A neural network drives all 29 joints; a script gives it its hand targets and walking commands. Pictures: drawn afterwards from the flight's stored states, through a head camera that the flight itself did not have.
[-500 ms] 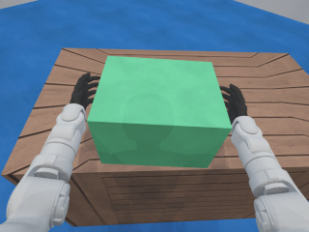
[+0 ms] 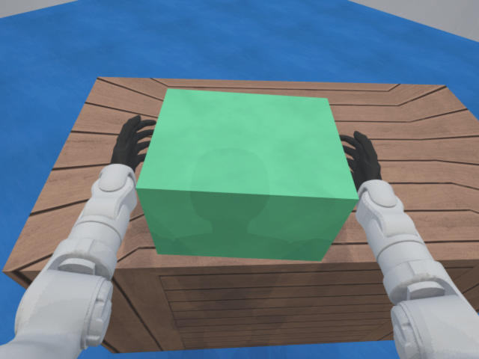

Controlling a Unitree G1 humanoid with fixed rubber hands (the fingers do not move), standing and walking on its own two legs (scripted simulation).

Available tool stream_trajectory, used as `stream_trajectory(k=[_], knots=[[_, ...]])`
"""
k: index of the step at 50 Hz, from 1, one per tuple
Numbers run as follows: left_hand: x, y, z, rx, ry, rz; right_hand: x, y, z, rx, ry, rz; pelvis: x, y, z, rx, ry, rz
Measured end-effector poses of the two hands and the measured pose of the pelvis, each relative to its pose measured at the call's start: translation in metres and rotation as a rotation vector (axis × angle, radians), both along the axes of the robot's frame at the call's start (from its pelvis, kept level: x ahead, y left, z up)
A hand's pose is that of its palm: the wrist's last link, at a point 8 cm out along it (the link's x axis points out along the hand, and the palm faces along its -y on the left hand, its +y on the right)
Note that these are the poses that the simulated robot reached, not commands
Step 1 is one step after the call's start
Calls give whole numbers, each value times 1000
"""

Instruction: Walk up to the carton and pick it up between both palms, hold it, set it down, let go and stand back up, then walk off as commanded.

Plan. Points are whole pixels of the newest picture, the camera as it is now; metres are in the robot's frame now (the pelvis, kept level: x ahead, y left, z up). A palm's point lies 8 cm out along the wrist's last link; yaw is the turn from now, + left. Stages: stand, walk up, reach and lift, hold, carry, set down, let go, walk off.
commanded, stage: reach and lift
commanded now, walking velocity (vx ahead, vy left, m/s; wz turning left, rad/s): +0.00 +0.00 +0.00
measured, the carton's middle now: (244, 174) +0.46 -0.01 +0.05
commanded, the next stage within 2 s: none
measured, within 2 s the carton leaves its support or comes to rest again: leaves its support in 0.56 s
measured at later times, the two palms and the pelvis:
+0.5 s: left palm (125, 162) +0.42 +0.19 +0.11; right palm (364, 177) +0.40 -0.21 +0.11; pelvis +0.00 +0.00 +0.00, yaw +0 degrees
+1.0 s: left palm (115, 152) +0.40 +0.19 +0.15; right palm (375, 171) +0.38 -0.21 +0.15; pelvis +0.00 +0.00 +0.00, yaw +0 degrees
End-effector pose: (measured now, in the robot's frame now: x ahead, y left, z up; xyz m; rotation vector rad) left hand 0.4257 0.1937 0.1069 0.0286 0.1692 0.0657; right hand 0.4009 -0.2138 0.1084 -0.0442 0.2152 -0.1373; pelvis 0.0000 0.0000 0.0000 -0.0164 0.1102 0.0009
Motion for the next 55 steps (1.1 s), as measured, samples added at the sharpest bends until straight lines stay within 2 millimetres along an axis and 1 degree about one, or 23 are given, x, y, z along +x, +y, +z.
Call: stream_trajectory(k=[16, 25, 33, 41, 47, 55], knots=[[-1, -1, 0, 6, -14, 10, 0, 1, 0, -14, -2, -9, 0, 0, 0, 0, 0, 0], [-3, -1, 3, 39, -22, 16, -1, 3, 3, -35, -11, -17, 0, 0, 0, 0, 0, 0], [-13, 2, 18, 49, -51, 20, -7, 8, 19, -39, -42, -5, 2, 0, 1, 0, -24, 1], [-23, 2, 34, 49, -32, 23, -16, 7, 31, -32, -25, -3, 1, 0, 2, 1, -75, 2], [-24, -1, 42, 49, -23, 22, -19, 5, 35, -22, -17, -4, 1, -2, 3, 3, -89, 2], [-24, 2, 53, 49, -30, 31, -15, 7, 44, -19, -27, 5, 3, -2, 3, 4, -89, 2]])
